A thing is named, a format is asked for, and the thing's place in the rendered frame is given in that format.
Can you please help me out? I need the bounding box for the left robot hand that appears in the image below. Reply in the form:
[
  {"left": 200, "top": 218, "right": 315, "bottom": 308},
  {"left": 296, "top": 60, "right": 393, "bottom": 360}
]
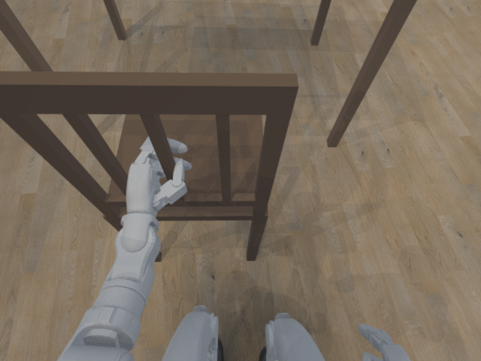
[{"left": 126, "top": 136, "right": 192, "bottom": 217}]

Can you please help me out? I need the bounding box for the robot left upper arm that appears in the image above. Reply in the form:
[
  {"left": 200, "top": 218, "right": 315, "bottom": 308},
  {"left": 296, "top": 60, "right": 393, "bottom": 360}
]
[{"left": 60, "top": 344, "right": 135, "bottom": 361}]

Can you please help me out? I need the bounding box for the right robot hand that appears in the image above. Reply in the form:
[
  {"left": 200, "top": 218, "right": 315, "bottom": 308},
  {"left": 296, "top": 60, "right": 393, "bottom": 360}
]
[{"left": 358, "top": 323, "right": 411, "bottom": 361}]

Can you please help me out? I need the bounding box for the left robot forearm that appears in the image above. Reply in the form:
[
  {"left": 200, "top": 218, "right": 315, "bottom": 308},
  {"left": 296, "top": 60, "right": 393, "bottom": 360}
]
[{"left": 57, "top": 212, "right": 161, "bottom": 361}]

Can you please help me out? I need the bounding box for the robot thigh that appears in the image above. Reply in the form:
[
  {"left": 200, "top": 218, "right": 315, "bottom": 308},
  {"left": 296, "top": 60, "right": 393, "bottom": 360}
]
[
  {"left": 162, "top": 311, "right": 219, "bottom": 361},
  {"left": 265, "top": 318, "right": 325, "bottom": 361}
]

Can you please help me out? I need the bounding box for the left robot thigh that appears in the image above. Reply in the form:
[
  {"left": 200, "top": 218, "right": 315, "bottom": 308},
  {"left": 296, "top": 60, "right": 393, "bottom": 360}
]
[{"left": 162, "top": 311, "right": 219, "bottom": 361}]

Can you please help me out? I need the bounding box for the right robot thigh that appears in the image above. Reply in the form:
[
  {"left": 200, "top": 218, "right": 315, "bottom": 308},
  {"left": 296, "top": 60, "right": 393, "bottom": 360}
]
[{"left": 265, "top": 318, "right": 325, "bottom": 361}]

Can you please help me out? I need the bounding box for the chair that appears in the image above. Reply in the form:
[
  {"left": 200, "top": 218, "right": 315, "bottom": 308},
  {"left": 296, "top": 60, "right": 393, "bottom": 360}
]
[{"left": 0, "top": 71, "right": 298, "bottom": 262}]

